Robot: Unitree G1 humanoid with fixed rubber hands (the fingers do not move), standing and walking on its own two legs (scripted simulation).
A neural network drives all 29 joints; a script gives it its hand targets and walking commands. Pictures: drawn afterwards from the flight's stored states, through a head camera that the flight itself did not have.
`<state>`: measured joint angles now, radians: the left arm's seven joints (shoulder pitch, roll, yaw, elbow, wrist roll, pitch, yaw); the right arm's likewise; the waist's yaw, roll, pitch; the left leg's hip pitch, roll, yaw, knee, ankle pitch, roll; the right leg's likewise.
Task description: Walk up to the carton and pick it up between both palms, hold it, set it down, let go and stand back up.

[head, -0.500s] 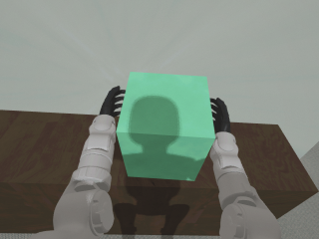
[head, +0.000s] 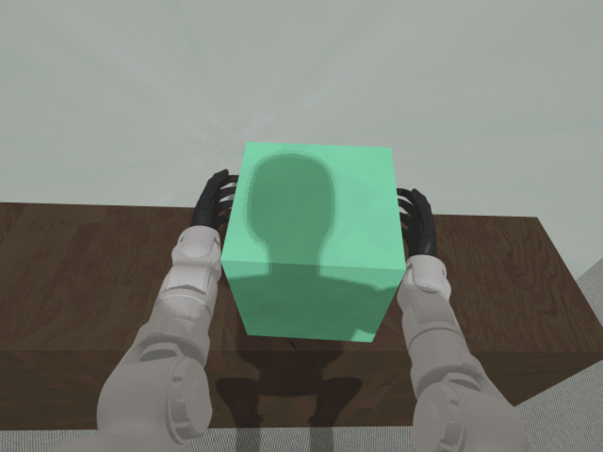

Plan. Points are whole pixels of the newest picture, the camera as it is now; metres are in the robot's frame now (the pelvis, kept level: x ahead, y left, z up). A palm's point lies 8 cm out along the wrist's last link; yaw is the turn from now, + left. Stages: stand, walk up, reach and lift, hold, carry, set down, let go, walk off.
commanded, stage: set down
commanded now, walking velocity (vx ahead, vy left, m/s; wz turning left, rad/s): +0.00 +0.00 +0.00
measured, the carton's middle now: (313, 249) +0.41 -0.02 +0.02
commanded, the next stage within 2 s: none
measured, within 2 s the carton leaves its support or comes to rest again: rests again in 1.10 s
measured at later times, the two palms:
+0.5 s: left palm (209, 230) +0.42 +0.14 +0.05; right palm (409, 251) +0.38 -0.16 +0.05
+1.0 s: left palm (220, 232) +0.43 +0.12 +0.03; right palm (411, 261) +0.38 -0.17 +0.02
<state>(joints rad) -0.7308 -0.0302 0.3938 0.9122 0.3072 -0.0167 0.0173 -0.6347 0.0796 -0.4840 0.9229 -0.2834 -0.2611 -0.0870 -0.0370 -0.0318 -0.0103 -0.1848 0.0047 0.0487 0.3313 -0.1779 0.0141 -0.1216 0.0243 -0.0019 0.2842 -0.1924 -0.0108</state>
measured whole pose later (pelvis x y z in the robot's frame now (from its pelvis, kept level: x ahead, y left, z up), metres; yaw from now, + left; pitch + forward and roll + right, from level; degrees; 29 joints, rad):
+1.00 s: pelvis -0.01 +0.00 -0.01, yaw +0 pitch +15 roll -1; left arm -0.93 0.03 0.49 1.27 0.33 -0.25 0.04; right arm -0.72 0.11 -0.69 0.96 -0.46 -0.32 -0.07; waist -0.05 -0.01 -0.09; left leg -0.48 0.01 0.05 0.37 -0.15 0.02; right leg -0.42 0.03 0.00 0.32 -0.17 -0.01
